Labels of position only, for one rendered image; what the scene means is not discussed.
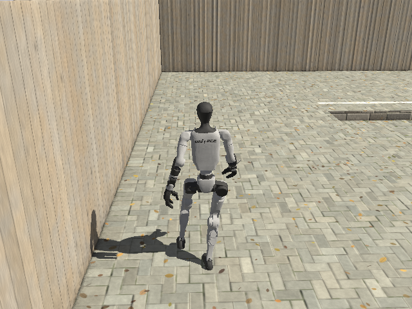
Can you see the right robot upper arm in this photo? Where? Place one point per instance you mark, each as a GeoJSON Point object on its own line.
{"type": "Point", "coordinates": [228, 145]}

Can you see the robot left hand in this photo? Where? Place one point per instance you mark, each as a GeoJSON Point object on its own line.
{"type": "Point", "coordinates": [167, 199]}

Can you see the left robot foot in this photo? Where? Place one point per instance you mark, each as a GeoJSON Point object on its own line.
{"type": "Point", "coordinates": [180, 244]}

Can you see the robot left forearm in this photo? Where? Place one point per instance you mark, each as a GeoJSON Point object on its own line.
{"type": "Point", "coordinates": [175, 170]}

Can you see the left robot upper arm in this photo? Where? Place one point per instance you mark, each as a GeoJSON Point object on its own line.
{"type": "Point", "coordinates": [182, 146]}

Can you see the robot right forearm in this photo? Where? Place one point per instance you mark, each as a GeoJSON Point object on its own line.
{"type": "Point", "coordinates": [233, 166]}

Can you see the robot right hand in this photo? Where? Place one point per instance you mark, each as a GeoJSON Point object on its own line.
{"type": "Point", "coordinates": [228, 170]}

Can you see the humanoid robot head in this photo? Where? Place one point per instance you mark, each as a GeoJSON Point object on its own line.
{"type": "Point", "coordinates": [204, 112]}

